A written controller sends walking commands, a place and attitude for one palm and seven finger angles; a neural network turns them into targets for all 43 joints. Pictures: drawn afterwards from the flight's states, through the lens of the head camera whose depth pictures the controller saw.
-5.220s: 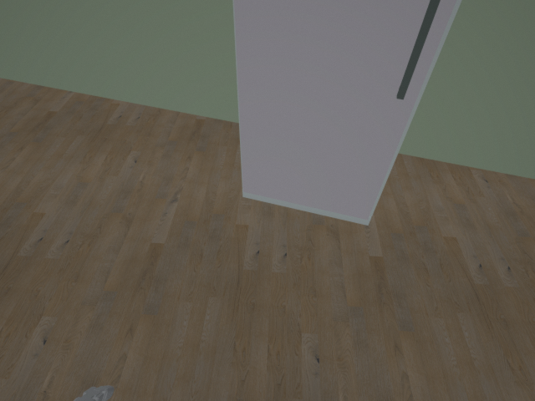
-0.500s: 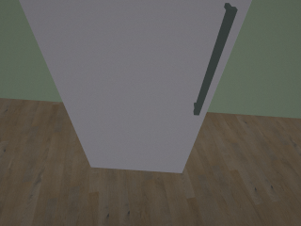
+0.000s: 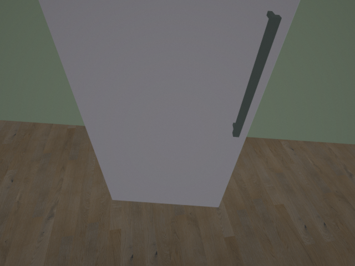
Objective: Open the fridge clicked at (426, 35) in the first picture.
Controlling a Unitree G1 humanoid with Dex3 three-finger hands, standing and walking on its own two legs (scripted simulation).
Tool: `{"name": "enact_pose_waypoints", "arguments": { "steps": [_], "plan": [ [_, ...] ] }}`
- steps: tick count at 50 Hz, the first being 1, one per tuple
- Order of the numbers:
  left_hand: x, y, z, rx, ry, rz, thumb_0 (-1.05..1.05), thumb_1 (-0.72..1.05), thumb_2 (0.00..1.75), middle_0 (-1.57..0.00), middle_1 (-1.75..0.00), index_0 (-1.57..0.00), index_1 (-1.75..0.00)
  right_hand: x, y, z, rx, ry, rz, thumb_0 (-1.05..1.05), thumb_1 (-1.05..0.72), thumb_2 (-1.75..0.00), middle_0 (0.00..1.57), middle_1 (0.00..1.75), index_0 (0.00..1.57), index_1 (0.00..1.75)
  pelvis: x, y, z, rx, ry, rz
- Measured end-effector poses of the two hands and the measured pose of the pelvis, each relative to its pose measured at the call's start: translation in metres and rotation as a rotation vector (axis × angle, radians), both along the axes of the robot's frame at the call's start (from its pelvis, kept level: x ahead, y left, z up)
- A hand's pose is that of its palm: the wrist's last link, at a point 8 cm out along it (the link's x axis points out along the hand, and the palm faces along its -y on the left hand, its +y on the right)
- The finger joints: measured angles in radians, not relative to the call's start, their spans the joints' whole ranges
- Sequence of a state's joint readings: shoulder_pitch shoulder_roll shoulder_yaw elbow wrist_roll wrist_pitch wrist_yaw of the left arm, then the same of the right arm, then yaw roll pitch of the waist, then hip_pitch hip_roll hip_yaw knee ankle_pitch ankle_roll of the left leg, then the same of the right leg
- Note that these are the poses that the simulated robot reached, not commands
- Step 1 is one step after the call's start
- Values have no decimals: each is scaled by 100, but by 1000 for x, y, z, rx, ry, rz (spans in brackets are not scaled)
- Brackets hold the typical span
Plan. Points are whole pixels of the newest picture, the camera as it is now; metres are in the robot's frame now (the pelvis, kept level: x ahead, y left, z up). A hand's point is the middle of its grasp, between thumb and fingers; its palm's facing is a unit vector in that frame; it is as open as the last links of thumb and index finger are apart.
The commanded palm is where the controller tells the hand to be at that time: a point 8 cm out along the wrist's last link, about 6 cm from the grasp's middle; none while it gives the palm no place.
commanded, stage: come to a stop and stand still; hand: right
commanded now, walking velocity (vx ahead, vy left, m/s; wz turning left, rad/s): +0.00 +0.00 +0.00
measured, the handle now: (250, 84) +0.57 -0.16 +0.15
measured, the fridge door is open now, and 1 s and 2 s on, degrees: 0 0 0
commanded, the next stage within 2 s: look again from close up in 0.02 s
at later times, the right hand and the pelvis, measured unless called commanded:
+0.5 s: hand out of the picture +0.01 -0.18 -0.17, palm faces +0.03 +0.98 -0.20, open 7.4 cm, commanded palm none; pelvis +0.00 +0.00 +0.00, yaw +0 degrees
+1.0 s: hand out of the picture +0.01 -0.17 -0.17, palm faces +0.03 +0.98 -0.18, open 7.4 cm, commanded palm none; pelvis +0.01 -0.01 +0.00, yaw +0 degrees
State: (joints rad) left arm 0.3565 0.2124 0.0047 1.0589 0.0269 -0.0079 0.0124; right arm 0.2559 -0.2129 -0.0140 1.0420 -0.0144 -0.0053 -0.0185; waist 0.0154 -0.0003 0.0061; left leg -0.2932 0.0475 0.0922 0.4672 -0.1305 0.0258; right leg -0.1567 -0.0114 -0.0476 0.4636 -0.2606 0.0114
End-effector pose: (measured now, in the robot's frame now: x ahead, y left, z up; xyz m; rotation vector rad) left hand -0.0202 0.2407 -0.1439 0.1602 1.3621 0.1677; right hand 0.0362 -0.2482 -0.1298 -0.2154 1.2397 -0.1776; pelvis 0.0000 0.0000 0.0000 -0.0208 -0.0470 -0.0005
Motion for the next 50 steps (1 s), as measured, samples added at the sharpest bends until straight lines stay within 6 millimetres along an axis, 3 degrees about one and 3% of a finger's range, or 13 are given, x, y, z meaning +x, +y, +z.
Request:
{"name": "enact_pose_waypoints", "arguments": {
  "steps": [9, 30, 50],
  "plan": [
    [-13, -1, 2, 0, 51, 3, 1, 91, 90, -20, -30, -19, -30, -14, 5, -5, 18, 51, -12, 0, -90, -90, 20, 30, 20, 30, 0, 1, 1, 3, 3, -4],
    [14, -31, 0, -47, 9, 1, 0, 91, 90, -20, -30, -20, -30, -28, 21, -12, 71, 102, -35, 0, -90, -90, 20, 30, 20, 30, 6, -5, 2, 9, 6, 3],
    [6, -43, -2, -64, 49, 24, 0, 91, 90, -20, -30, -19, -30, -32, 26, -13, 83, 131, -44, 0, -91, -90, 20, 30, 20, 30, 13, -7, 3, 10, 4, 8]
  ]
}}
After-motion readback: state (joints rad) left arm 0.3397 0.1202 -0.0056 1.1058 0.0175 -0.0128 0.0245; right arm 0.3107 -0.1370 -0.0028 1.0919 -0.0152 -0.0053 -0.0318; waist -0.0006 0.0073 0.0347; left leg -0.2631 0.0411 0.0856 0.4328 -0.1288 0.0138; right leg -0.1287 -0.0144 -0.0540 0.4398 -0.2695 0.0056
